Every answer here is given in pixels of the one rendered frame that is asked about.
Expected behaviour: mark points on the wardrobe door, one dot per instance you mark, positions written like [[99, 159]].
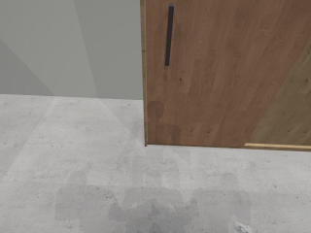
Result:
[[287, 119], [228, 59]]

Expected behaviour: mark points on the right robot hand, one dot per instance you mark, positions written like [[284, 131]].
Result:
[[241, 228]]

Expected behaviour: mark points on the handle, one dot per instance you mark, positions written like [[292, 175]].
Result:
[[169, 33]]

